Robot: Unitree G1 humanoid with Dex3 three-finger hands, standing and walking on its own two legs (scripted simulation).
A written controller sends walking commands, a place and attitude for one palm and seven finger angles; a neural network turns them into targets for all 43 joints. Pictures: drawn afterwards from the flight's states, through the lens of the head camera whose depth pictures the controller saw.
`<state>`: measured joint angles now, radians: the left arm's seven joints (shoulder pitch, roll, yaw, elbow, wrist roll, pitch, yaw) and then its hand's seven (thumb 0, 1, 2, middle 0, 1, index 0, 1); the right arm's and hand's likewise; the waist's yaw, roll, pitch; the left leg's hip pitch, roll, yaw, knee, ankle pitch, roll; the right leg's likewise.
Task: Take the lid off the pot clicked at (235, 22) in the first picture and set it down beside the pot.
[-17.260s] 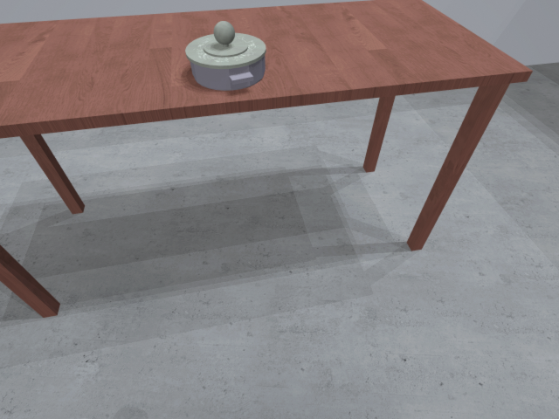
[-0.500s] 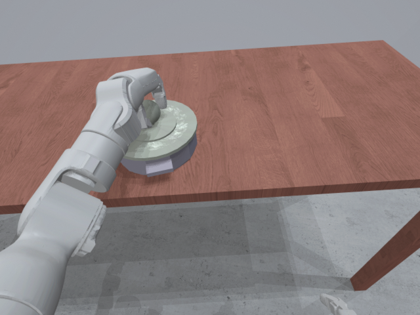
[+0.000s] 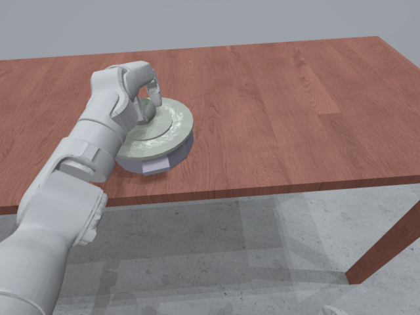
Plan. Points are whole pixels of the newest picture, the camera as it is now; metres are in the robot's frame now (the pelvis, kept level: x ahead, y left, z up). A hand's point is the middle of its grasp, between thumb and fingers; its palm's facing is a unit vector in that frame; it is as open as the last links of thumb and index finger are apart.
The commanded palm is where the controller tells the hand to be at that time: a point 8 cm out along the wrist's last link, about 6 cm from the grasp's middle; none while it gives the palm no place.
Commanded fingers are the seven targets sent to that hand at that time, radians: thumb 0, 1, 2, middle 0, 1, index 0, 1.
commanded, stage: close the fingers and squeeze the knob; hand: left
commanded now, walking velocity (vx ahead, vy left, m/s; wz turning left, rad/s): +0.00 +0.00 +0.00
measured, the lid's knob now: (143, 110) +0.47 +0.14 +0.17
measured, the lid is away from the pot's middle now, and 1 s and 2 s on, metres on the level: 0.00 0.01 0.01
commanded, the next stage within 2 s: lift the lid straight up in 0.44 s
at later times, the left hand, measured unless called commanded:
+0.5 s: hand (137, 107) +0.45 +0.14 +0.19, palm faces -0.31 -0.14 -0.94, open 8.1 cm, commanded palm +0.43 +0.15 +0.25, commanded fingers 0.00 0.51 1.06 -0.86 -1.04 -0.86 -1.03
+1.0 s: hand (141, 99) +0.45 +0.13 +0.21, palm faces -0.30 -0.11 -0.95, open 8.1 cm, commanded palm +0.44 +0.14 +0.28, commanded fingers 0.00 0.52 1.07 -0.86 -1.04 -0.86 -1.03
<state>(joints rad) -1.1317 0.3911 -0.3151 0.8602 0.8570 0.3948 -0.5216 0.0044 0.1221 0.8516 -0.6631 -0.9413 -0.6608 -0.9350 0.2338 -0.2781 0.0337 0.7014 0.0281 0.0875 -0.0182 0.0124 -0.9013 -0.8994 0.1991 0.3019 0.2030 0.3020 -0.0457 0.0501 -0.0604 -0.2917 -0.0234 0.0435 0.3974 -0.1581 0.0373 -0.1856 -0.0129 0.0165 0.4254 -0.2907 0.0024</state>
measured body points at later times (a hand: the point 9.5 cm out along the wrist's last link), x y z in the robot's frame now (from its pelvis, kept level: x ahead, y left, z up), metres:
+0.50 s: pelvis +0.00 +0.00 +0.00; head +0.00 -0.02 +0.45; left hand +0.46 +0.15 +0.25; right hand +0.11 -0.25 -0.12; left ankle +0.03 +0.10 -0.74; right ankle -0.05 -0.12 -0.74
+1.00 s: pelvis +0.00 +0.00 +0.00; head +0.00 -0.03 +0.45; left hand +0.46 +0.13 +0.26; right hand +0.12 -0.25 -0.12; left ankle +0.03 +0.10 -0.74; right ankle -0.05 -0.12 -0.74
